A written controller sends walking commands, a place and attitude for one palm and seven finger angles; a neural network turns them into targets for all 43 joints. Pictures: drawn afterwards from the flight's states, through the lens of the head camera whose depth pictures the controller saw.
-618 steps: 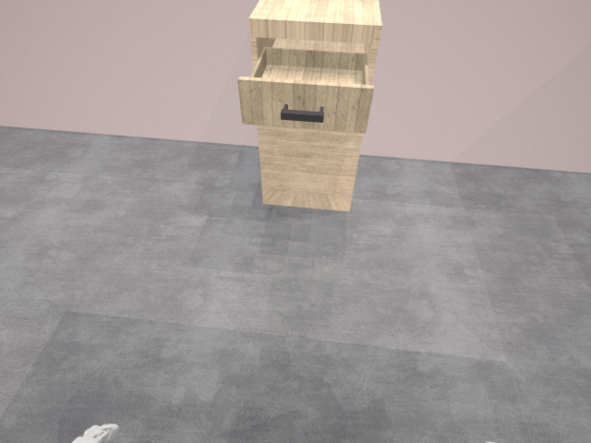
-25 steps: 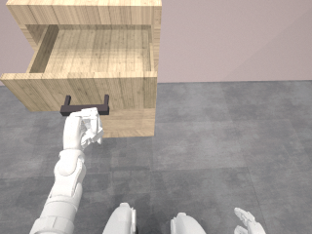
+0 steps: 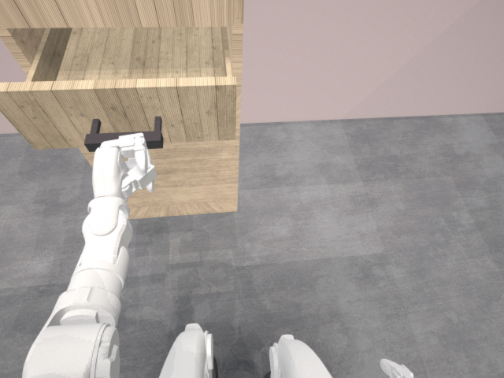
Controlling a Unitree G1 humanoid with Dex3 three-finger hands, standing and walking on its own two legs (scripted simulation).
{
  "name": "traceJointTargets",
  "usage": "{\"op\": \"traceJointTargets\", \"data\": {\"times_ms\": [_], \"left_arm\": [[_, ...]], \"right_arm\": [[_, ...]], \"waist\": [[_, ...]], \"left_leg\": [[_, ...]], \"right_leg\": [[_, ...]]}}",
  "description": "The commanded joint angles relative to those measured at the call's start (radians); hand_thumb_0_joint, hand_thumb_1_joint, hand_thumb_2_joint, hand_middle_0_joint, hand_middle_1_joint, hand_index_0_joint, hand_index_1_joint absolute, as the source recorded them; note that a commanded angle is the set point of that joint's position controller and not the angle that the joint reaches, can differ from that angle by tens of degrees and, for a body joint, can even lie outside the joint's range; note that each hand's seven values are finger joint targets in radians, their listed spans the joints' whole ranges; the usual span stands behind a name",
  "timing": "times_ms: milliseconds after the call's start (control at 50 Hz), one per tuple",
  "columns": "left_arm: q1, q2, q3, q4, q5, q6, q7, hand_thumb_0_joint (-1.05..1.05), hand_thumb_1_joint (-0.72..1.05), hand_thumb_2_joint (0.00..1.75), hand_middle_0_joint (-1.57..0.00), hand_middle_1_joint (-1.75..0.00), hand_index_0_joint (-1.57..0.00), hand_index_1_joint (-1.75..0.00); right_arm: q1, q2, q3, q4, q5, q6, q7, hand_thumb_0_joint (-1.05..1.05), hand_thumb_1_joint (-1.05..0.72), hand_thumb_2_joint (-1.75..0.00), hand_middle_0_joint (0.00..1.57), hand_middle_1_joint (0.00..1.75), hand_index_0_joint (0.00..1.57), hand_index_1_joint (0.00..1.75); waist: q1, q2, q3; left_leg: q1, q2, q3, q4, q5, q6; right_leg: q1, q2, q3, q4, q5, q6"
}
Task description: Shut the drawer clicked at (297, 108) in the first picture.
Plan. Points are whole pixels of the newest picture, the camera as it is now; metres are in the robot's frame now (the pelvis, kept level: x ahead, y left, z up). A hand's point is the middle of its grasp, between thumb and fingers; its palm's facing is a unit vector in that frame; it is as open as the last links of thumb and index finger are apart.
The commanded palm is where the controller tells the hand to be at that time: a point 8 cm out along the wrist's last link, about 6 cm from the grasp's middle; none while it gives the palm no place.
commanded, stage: push the drawer shut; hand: left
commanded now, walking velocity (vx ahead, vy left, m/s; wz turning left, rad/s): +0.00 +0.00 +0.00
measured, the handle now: (126, 132) +0.51 +0.20 +0.04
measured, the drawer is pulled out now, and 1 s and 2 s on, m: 0.15 0.03 0.00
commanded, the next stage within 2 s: pull the fist back off the drawer in 1.68 s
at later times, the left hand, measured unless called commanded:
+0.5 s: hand (151, 139) +0.50 +0.16 +0.04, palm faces +0.08 -1.00 -0.04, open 3.2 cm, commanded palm +0.48 +0.20 +0.04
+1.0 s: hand (154, 113) +0.55 +0.16 +0.04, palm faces +0.08 -1.00 -0.03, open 3.4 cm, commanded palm +0.54 +0.20 +0.04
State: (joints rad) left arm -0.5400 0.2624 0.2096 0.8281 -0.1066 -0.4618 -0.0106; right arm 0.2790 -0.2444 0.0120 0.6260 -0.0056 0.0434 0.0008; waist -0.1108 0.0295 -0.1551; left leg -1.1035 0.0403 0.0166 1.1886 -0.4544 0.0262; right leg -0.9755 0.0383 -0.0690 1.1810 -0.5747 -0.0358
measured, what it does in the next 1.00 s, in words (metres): stands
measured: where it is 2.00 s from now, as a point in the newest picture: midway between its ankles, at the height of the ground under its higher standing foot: outside the picture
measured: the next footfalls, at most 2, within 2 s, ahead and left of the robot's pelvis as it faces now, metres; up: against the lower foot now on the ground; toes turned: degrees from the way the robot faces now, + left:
none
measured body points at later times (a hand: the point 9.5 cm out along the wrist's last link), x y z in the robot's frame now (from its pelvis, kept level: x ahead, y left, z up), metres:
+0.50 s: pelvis +0.00 +0.00 -0.01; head +0.13 +0.02 +0.42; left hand +0.49 +0.21 +0.04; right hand +0.03 -0.26 -0.13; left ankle +0.06 +0.10 -0.64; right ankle -0.01 -0.10 -0.64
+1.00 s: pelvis +0.00 +0.00 -0.02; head +0.17 +0.02 +0.40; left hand +0.54 +0.21 +0.05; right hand -0.02 -0.26 -0.12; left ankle +0.06 +0.10 -0.64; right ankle -0.01 -0.10 -0.64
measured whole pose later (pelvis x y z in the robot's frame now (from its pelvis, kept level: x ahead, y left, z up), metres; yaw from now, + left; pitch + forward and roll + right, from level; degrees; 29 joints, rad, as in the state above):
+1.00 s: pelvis +0.00 +0.00 -0.02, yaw -2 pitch +28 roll -5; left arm -1.00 0.50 0.41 1.23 0.00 -0.45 -0.06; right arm 0.38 -0.26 0.04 0.64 -0.04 0.11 0.03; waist -0.23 0.05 -0.13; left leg -1.27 0.07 0.00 1.26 -0.48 0.03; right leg -1.12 0.07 -0.08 1.22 -0.58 -0.03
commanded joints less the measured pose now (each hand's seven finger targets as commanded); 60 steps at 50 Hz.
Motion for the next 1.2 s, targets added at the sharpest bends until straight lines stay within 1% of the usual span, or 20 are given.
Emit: {"op": "traceJointTargets", "data": {"times_ms": [0,20,100,140,200,260,340,380,440,500,560,580,640,700,760,840,880,940,960,1180], "left_arm": [[-0.409,0.187,0.068,-0.179,-0.016,-0.089,-0.003,0.0,0.9,0.9,-1.4,-1.6,-1.4,-1.6],[-0.429,0.207,0.08,-0.173,-0.015,-0.093,-0.007,0.0,0.9,0.9,-1.4,-1.6,-1.4,-1.6],[-0.449,0.251,0.118,-0.136,-0.01,-0.1,-0.017,0.0,0.9,0.9,-1.4,-1.6,-1.4,-1.6],[-0.475,0.259,0.124,-0.121,-0.008,-0.103,-0.026,0.0,0.9,0.9,-1.4,-1.6,-1.4,-1.6],[-0.537,0.238,0.109,-0.088,-0.008,-0.105,-0.029,0.0,0.9,0.9,-1.4,-1.6,-1.4,-1.6],[-0.607,0.298,0.149,-0.048,0.004,-0.11,-0.022,0.0,0.9,0.9,-1.4,-1.6,-1.4,-1.6],[-0.659,0.325,0.159,-0.001,0.021,-0.113,-0.026,0.0,0.9,0.9,-1.4,-1.6,-1.4,-1.6],[-0.691,0.317,0.147,0.034,0.027,-0.108,-0.029,0.0,0.9,0.9,-1.4,-1.6,-1.4,-1.6],[-0.736,0.31,0.136,0.033,0.038,-0.114,-0.032,0.0,0.9,0.9,-1.4,-1.6,-1.4,-1.6],[-0.753,0.328,0.151,0.052,0.038,-0.107,-0.026,0.0,0.9,0.9,-1.4,-1.6,-1.4,-1.6],[-0.801,0.337,0.145,0.056,0.052,-0.107,-0.023,0.0,0.9,0.9,-1.4,-1.6,-1.4,-1.6],[-0.807,0.331,0.143,0.074,0.054,-0.103,-0.02,0.0,0.9,0.9,-1.4,-1.6,-1.4,-1.6],[-0.819,0.404,0.197,0.117,0.062,-0.094,-0.01,0.0,0.9,0.9,-1.4,-1.6,-1.4,-1.6],[-0.852,0.416,0.2,0.11,0.07,-0.094,-0.013,0.0,0.9,0.9,-1.4,-1.6,-1.4,-1.6],[-0.89,0.418,0.185,0.114,0.078,-0.098,-0.02,0.0,0.9,0.9,-1.4,-1.6,-1.4,-1.6],[-0.909,0.48,0.227,0.136,0.079,-0.082,-0.024,0.0,0.9,0.9,-1.4,-1.6,-1.4,-1.6],[-0.936,0.49,0.228,0.159,0.082,-0.069,-0.028,0.0,0.9,0.9,-1.4,-1.6,-1.4,-1.6],[-0.949,0.512,0.24,0.166,0.088,-0.062,-0.033,0.0,0.9,0.9,-1.4,-1.6,-1.4,-1.6],[-0.959,0.55,0.263,0.167,0.088,-0.058,-0.032,0.0,0.9,0.9,-1.4,-1.6,-1.4,-1.6],[-1.081,0.575,0.242,0.214,0.122,-0.016,-0.04,0.0,0.9,0.9,-1.4,-1.6,-1.4,-1.6]], "right_arm": [[0.092,-0.155,-0.059,-0.079,-0.005,-0.018,-0.001,0.0,-0.9,-0.9,0.2,0.3,0.2,0.3],[0.098,-0.158,-0.058,-0.077,-0.007,-0.019,-0.001,0.0,-0.9,-0.9,0.2,0.3,0.2,0.3],[0.117,-0.16,-0.06,-0.072,-0.01,-0.01,-0.001,0.0,-0.9,-0.9,0.2,0.3,0.2,0.3],[0.127,-0.161,-0.059,-0.068,-0.01,-0.008,0.001,0.0,-0.9,-0.9,0.2,0.3,0.2,0.3],[0.137,-0.162,-0.06,-0.057,-0.012,-0.004,0.003,0.0,-0.9,-0.9,0.2,0.3,0.2,0.3],[0.155,-0.172,-0.059,-0.045,-0.017,0.002,-0.001,0.0,-0.9,-0.9,0.2,0.3,0.2,0.3],[0.171,-0.175,-0.055,-0.039,-0.021,0.01,-0.001,0.0,-0.9,-0.9,0.2,0.3,0.2,0.3],[0.178,-0.175,-0.053,-0.038,-0.021,0.015,0.0,0.0,-0.9,-0.9,0.2,0.3,0.2,0.3],[0.194,-0.178,-0.056,-0.035,-0.026,0.02,0.006,0.0,-0.9,-0.9,0.2,0.3,0.2,0.3],[0.206,-0.182,-0.057,-0.033,-0.03,0.03,0.01,0.0,-0.9,-0.9,0.2,0.3,0.2,0.3],[0.217,-0.184,-0.054,-0.032,-0.034,0.039,0.014,0.0,-0.9,-0.9,0.2,0.3,0.2,0.3],[0.22,-0.184,-0.054,-0.029,-0.034,0.04,0.016,0.0,-0.9,-0.9,0.2,0.3,0.2,0.3],[0.237,-0.194,-0.05,-0.029,-0.037,0.047,0.014,0.0,-0.9,-0.9,0.2,0.3,0.2,0.3],[0.248,-0.191,-0.049,-0.027,-0.04,0.049,0.016,0.0,-0.9,-0.9,0.2,0.3,0.2,0.3],[0.257,-0.192,-0.046,-0.023,-0.042,0.056,0.02,0.0,-0.9,-0.9,0.2,0.3,0.2,0.3],[0.276,-0.201,-0.043,-0.022,-0.044,0.061,0.019,0.0,-0.9,-0.9,0.2,0.3,0.2,0.3],[0.283,-0.201,-0.04,-0.018,-0.044,0.062,0.019,0.0,-0.9,-0.9,0.2,0.3,0.2,0.3],[0.292,-0.202,-0.038,-0.019,-0.045,0.061,0.021,0.0,-0.9,-0.9,0.2,0.3,0.2,0.3],[0.296,-0.207,-0.036,-0.019,-0.046,0.062,0.018,0.0,-0.9,-0.9,0.2,0.3,0.2,0.3],[0.339,-0.216,-0.027,-0.008,-0.056,0.064,0.026,0.0,-0.9,-0.9,0.2,0.3,0.2,0.3]], "waist": [[-0.013,0.022,-0.408],[-0.013,0.046,-0.408],[-0.014,0.023,-0.434],[-0.013,0.048,-0.443],[-0.032,0.065,-0.428],[-0.045,0.045,-0.437],[-0.056,0.073,-0.458],[-0.068,0.064,-0.441],[-0.069,0.126,-0.489],[-0.077,0.111,-0.503],[-0.086,0.138,-0.515],[-0.092,0.131,-0.503],[-0.096,0.083,-0.486],[-0.1,0.102,-0.51],[-0.107,0.164,-0.508],[-0.116,0.138,-0.525],[-0.128,0.132,-0.501],[-0.123,0.157,-0.531],[-0.126,0.149,-0.537],[-0.168,0.22,-0.528]], "left_leg": [[0.397,-0.02,-0.06,-0.11,0.231,0.004],[0.395,-0.02,-0.062,-0.108,0.232,0.004],[0.375,-0.02,-0.054,-0.096,0.252,0.007],[0.39,-0.019,-0.058,-0.092,0.264,0.005],[0.404,-0.018,-0.063,-0.09,0.241,0.006],[0.376,-0.016,-0.065,-0.076,0.242,0.01],[0.376,-0.015,-0.067,-0.062,0.258,0.012],[0.363,-0.015,-0.071,-0.061,0.24,0.013],[0.439,-0.009,-0.088,-0.061,0.285,0.008],[0.443,-0.006,-0.089,-0.055,0.301,0.01],[0.457,-0.003,-0.098,-0.052,0.315,0.009],[0.45,-0.003,-0.098,-0.05,0.304,0.01],[0.391,-0.003,-0.094,-0.046,0.29,0.016],[0.383,-0.005,-0.085,-0.033,0.309,0.019],[0.427,0.001,-0.098,-0.034,0.331,0.013],[0.391,0.002,-0.093,-0.019,0.342,0.019],[0.361,0.003,-0.09,-0.013,0.321,0.023],[0.367,0.002,-0.092,-0.007,0.339,0.022],[0.353,0.005,-0.091,-0.001,0.34,0.024],[0.386,0.017,-0.121,0.021,0.375,0.022]], "right_leg": [[0.078,0.01,0.062,-0.192,0.307,0.019],[0.069,0.011,0.062,-0.185,0.304,0.017],[0.098,0.012,0.072,-0.181,0.34,0.022],[0.081,0.014,0.067,-0.173,0.344,0.019],[0.04,0.016,0.063,-0.181,0.305,0.019],[0.038,0.015,0.063,-0.171,0.308,0.022],[0.021,0.017,0.066,-0.163,0.317,0.022],[0.007,0.019,0.063,-0.166,0.293,0.022],[-0.041,0.023,0.049,-0.152,0.297,0.014],[-0.037,0.026,0.048,-0.157,0.308,0.015],[-0.059,0.027,0.043,-0.147,0.308,0.013],[-0.066,0.029,0.043,-0.153,0.298,0.014],[-0.036,0.032,0.047,-0.152,0.301,0.017],[-0.018,0.032,0.055,-0.152,0.33,0.018],[-0.069,0.034,0.044,-0.144,0.32,0.012],[-0.039,0.037,0.05,-0.141,0.348,0.016],[-0.038,0.038,0.053,-0.149,0.337,0.019],[-0.037,0.04,0.051,-0.14,0.346,0.016],[-0.029,0.041,0.055,-0.138,0.352,0.017],[-0.136,0.048,0.03,-0.119,0.325,0.011]]}}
